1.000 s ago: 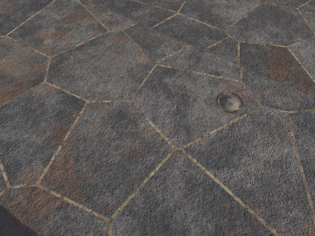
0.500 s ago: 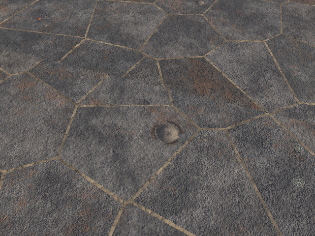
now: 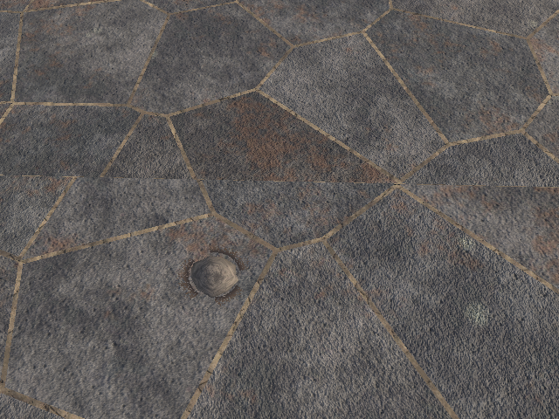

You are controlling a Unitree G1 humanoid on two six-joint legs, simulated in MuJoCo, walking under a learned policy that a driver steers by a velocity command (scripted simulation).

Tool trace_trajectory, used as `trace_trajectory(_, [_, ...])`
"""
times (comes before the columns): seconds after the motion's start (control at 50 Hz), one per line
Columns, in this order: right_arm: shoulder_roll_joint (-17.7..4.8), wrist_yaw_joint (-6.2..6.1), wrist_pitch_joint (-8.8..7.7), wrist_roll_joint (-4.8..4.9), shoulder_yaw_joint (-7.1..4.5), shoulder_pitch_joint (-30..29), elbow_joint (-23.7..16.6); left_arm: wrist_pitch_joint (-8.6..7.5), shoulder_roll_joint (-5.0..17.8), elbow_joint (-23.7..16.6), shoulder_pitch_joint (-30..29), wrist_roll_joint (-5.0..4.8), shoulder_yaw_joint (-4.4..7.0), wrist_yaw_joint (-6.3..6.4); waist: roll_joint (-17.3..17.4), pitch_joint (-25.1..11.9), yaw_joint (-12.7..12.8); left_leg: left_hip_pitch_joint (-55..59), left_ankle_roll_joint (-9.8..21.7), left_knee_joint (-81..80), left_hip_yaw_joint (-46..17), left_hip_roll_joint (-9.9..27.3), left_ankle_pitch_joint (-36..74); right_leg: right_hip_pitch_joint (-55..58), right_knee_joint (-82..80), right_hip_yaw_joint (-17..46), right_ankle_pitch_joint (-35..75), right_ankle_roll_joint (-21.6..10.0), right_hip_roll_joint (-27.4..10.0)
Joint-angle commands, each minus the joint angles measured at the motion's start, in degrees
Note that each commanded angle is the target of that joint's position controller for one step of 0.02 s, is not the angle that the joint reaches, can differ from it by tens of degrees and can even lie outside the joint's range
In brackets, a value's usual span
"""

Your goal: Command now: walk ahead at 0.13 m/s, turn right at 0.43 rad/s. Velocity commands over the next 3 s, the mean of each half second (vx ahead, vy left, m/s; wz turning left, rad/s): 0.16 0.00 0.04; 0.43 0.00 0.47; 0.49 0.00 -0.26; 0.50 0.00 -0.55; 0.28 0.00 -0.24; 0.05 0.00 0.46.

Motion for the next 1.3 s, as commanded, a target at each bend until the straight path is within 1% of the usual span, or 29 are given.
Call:
trace_trajectory(0.02, [-3.25, -0.14, 0.63, -0.05, -0.70, 6.08, -1.05, -0.29, 8.49, -3.83, -1.91, -0.42, 2.19, 1.28, -5.60, -13.72, -2.41, 6.16, -0.74, -6.09, 0.30, -0.38, 7.29, 6.87, -4.19, 9.98, 32.00, -9.55, -14.48])
trace_trajectory(0.12, [-3.58, 0.62, 0.98, 0.61, -0.60, 0.61, -2.46, 0.58, 7.61, -2.21, -1.11, 0.25, 1.36, 1.38, -7.46, -11.29, 0.05, 9.95, -0.07, -17.01, 0.02, -0.93, 10.33, 7.36, -3.78, 11.79, 21.20, -8.04, -14.62])
trace_trajectory(0.18, [-2.71, 1.47, 0.42, 0.38, -0.40, 1.64, -1.82, 0.25, 3.80, -0.63, -1.69, 0.70, -0.46, 0.81, -7.69, -10.73, -0.54, 16.19, 2.01, -25.56, 0.81, -0.86, 10.37, 7.88, -0.95, 11.67, 19.41, -6.94, -15.31])
trace_trajectory(0.22, [-3.16, 1.79, -0.16, -0.31, -0.35, 2.15, -1.82, -0.52, 2.76, 0.78, 0.05, 0.88, -1.15, 0.51, -5.77, -9.66, -1.26, 24.70, 4.68, -36.41, -0.34, -0.13, 25.19, 5.89, 0.94, 10.22, 12.46, -2.81, -12.25])
trace_trajectory(0.24, [-6.81, 1.43, -0.18, -0.76, -0.94, 1.33, -2.86, -1.13, 2.80, 1.16, 3.41, 2.26, -1.17, 0.51, -0.87, -10.67, 1.52, 28.36, 6.85, -34.65, -6.02, 5.04, 41.41, 5.00, 4.00, 7.54, 3.96, 0.07, -8.08])
trace_trajectory(0.26, [-7.36, 1.33, 0.29, -0.61, -1.07, 0.30, -2.54, -1.38, 2.92, 2.16, 8.10, 2.33, -0.89, 0.65, 5.42, -12.61, 4.81, 29.25, 11.22, -32.70, -7.98, 6.49, 36.82, 4.33, 4.21, 3.17, -8.19, 2.49, -4.15])
trace_trajectory(0.3, [-5.16, 1.71, 1.47, 1.40, -1.08, 1.23, -2.48, -0.83, 4.71, 1.21, 2.23, 1.78, -0.57, 0.90, 6.79, -9.55, 1.34, 23.69, 12.94, -36.01, -10.75, 4.35, 8.45, 3.62, 5.69, -1.19, -17.12, 3.91, -2.31])
trace_trajectory(0.36, [-5.91, 1.84, 1.31, 1.70, -1.24, 3.04, -2.97, -0.76, 3.77, -0.33, 0.53, 0.44, -0.21, 0.77, 7.36, -3.22, 1.70, 15.54, 13.85, -40.08, -16.74, 4.37, -13.36, 3.76, 4.86, -1.26, -21.01, 1.67, -3.83])
trace_trajectory(0.4, [-4.11, 1.67, 0.72, 1.99, -0.89, 0.06, -5.02, -2.19, 4.34, 0.06, 3.36, 0.38, 0.31, 0.72, 4.52, -3.25, 3.63, 8.77, 11.79, -34.60, -12.66, 0.46, -8.98, 11.32, -0.38, 3.12, -20.80, -0.64, -7.63])
trace_trajectory(0.42, [-2.21, 1.67, 0.24, 2.20, -0.43, -1.94, -6.72, -2.78, 6.10, 0.92, 6.56, 0.41, 0.97, 0.79, -1.02, -3.67, 4.49, 2.60, 9.44, -26.28, -6.30, -3.86, -5.21, 17.01, -4.62, 9.64, -22.74, -3.12, -12.34])
trace_trajectory(0.44, [-1.28, 2.04, -0.36, 2.36, -0.04, -3.30, -8.50, -3.09, 9.33, 1.95, 8.14, 0.10, 2.01, 0.71, -8.30, -2.06, 4.02, -5.00, 8.02, -17.78, -0.87, -5.77, -1.88, 21.56, -9.08, 20.23, -18.79, -7.12, -21.07])
trace_trajectory(0.48, [-3.67, 2.59, -1.06, 1.71, -0.73, -3.70, -9.57, -3.53, 7.54, 2.67, 10.04, 0.19, 2.07, 1.17, -6.29, -1.01, 4.31, -15.56, 7.34, -4.33, -1.32, -1.32, -11.90, 28.17, -7.16, 23.75, 6.73, -11.59, -29.51])
trace_trajectory(0.54, [-1.59, 3.66, -0.31, 2.88, -0.04, -4.98, -10.74, -2.89, 6.61, 3.10, 8.96, -0.69, 1.88, 1.23, -5.01, -1.21, 4.21, -19.58, 6.17, -3.87, -0.35, 1.65, -6.24, 31.93, -8.50, 12.90, 12.80, -7.19, -26.11])
trace_trajectory(0.62, [0.29, 5.91, -0.20, 2.84, 0.77, -4.47, -11.66, -2.26, 9.16, 3.11, 5.05, -0.58, 2.16, 1.12, -7.63, -2.28, 2.59, 1.77, 5.66, -16.12, 7.29, -1.33, 7.68, 18.46, -10.37, -3.06, 19.98, -2.13, -18.16])
trace_trajectory(0.66, [-2.61, 5.53, 0.49, 2.32, -0.65, -0.62, -11.04, -2.70, 11.37, 3.64, 5.65, -1.22, 2.75, 1.16, -8.95, -5.65, 0.05, 13.33, 7.18, -19.46, 10.62, -5.34, 8.55, 16.26, -4.65, -7.15, 33.73, -0.55, -17.70])
trace_trajectory(0.7, [-6.32, 4.64, 1.50, 2.27, -3.11, 10.48, -8.33, -3.30, 10.78, 3.90, 6.29, -1.76, 2.54, 1.30, -7.45, -10.96, -6.46, 31.23, 10.89, -24.36, 11.18, -8.74, 12.15, 10.70, 10.39, -11.12, 38.52, 2.08, -16.41])
trace_trajectory(0.72, [-9.28, 3.53, 2.23, 2.58, -4.69, 18.96, -6.57, -3.91, 8.76, 3.20, 6.00, -0.50, 1.80, 1.33, -3.92, -13.17, -10.97, 44.39, 13.51, -24.97, 4.40, -5.88, 11.73, -0.88, 25.12, -11.74, 25.33, 4.35, -14.66])
trace_trajectory(0.74, [-16.41, 2.75, 1.87, 2.25, -5.24, 18.94, -7.31, -4.81, 0.45, -0.30, 9.21, 1.55, -0.59, 0.78, 13.58, -17.38, -5.20, 55.10, 22.76, -33.94, -29.87, 11.32, 2.05, -19.43, 47.52, -8.44, -24.74, 7.34, -5.08])
trace_trajectory(0.76, [-13.66, 3.29, 0.72, 1.99, -4.27, 20.18, -8.87, -6.34, 5.28, -1.20, 5.62, -0.38, -0.14, 0.15, 7.98, -24.20, -8.76, 56.96, 26.74, -44.44, -47.79, 16.10, -12.08, -25.30, 54.44, 3.73, -25.41, 6.78, -4.22])
trace_trajectory(0.78, [-10.84, 3.49, -0.20, 1.57, -3.51, 17.24, -8.35, -7.00, 8.31, -2.50, 1.52, -2.65, 0.75, -0.11, 4.22, -14.73, -8.03, 50.92, 24.49, -46.16, -41.49, 15.00, -13.68, -29.96, 53.92, 3.40, -19.50, 5.94, -6.79])
trace_trajectory(0.82, [-8.02, 3.64, -0.84, 1.20, -2.55, 10.23, -9.12, -7.44, 8.01, -1.82, 1.01, -0.67, 0.61, 0.64, -0.35, -7.03, -3.23, 35.20, 21.47, -45.81, -28.95, 9.95, -1.16, -23.90, 45.28, 2.68, -11.41, 5.20, -10.88])
trace_trajectory(0.86, [-6.43, 3.49, -1.02, 0.28, -2.01, 6.62, -10.01, -6.27, 8.43, -0.78, 3.45, 0.39, 1.18, 0.73, 2.03, -5.87, 0.27, 26.89, 20.74, -47.41, -22.56, 6.54, 7.36, -17.51, 40.68, 2.97, -8.23, 5.62, -12.13])
trace_trajectory(0.94, [-5.96, 2.32, -1.58, 0.94, -1.74, 9.19, -7.53, -4.83, 5.25, -0.62, 0.41, 1.22, 0.28, 0.86, 1.43, -4.29, -0.51, 22.96, 20.50, -48.77, -14.25, 4.34, 18.51, -18.09, 30.97, 0.43, 0.26, 8.28, -11.56])
trace_trajectory(1.06, [-6.71, 1.62, -1.79, 1.42, -1.48, 15.08, -2.84, -5.63, 2.47, -2.24, -10.94, -0.26, -1.16, -0.66, 2.50, -2.25, -6.15, 27.67, 15.94, -49.51, -7.58, 3.92, 18.49, -16.70, 11.75, -1.72, 18.91, 7.08, -10.11])
trace_trajectory(1.16, [-7.08, 1.49, -1.07, 0.99, -1.52, 19.37, 0.86, -6.02, 2.15, -4.87, -16.93, -1.15, -1.56, -2.84, 1.54, 0.07, -8.24, 41.11, 15.38, -46.45, -6.55, 8.30, 27.13, -24.00, 6.36, -2.45, 12.25, 3.83, -8.75])
trace_trajectory(1.22, [-7.41, 1.00, -0.01, 0.94, -1.51, 19.05, 1.51, -6.11, 2.06, -5.45, -15.94, -1.21, -1.48, -4.02, 2.58, -2.13, -6.60, 44.80, 14.24, -40.88, -3.30, 8.76, 46.36, -19.63, 4.88, -5.12, 4.14, 1.21, -5.25])
trace_trajectory(1.26, [-8.60, 0.38, 0.71, 0.75, -1.56, 17.72, 1.06, -5.78, 5.10, -3.62, -7.50, -0.85, 0.22, -3.80, 4.89, -9.26, -1.63, 44.40, 12.58, -30.00, -0.68, 7.22, 68.36, -5.75, 5.35, -8.31, 1.05, -1.24, -1.02])
trace_trajectory(1.28, [-9.12, 0.10, 0.84, 0.83, -1.46, 15.51, 0.31, -5.61, 7.33, -1.86, 1.28, -0.92, 1.35, -3.30, 4.64, -13.81, 3.62, 38.20, 10.76, -19.59, 1.37, 5.79, 68.82, 8.06, 3.05, -5.97, 6.58, -3.71, -2.16])
trace_trajectory(1.3, [-7.05, -0.28, 0.14, -0.64, -0.57, 14.96, -1.68, -5.13, 11.87, -0.34, 11.60, -0.44, 2.40, -2.47, -2.46, -21.23, 6.97, 24.53, 8.67, -1.52, 3.50, 2.46, 48.16, 26.54, 4.38, 9.33, 12.88, -8.44, -13.22])
Next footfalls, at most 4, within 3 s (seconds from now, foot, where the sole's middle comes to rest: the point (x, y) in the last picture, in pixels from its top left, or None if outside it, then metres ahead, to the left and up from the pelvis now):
0.22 left None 0.17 0.16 -0.78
0.72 left None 0.34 0.23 -0.78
1.28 right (251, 296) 0.71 0.15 -0.78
1.74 left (167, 220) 0.94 0.41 -0.78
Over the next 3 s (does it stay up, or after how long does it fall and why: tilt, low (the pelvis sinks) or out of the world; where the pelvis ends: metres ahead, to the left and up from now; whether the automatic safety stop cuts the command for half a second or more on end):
stays up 1.19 0.17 -0.12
